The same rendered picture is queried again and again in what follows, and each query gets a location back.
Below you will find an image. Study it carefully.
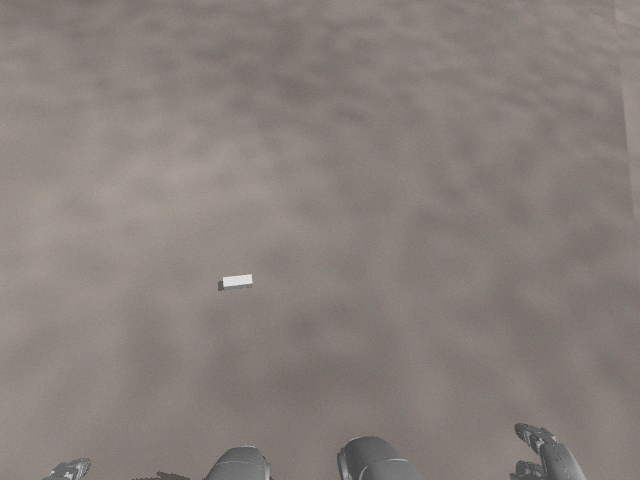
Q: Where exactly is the left robot hand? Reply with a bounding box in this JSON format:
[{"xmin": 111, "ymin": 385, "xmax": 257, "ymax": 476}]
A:
[{"xmin": 42, "ymin": 458, "xmax": 91, "ymax": 480}]

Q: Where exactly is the right robot hand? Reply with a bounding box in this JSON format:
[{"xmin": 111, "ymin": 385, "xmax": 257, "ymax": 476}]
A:
[{"xmin": 509, "ymin": 423, "xmax": 586, "ymax": 480}]

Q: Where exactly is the small box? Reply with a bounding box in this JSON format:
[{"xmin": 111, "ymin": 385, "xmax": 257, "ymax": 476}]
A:
[{"xmin": 223, "ymin": 274, "xmax": 253, "ymax": 290}]

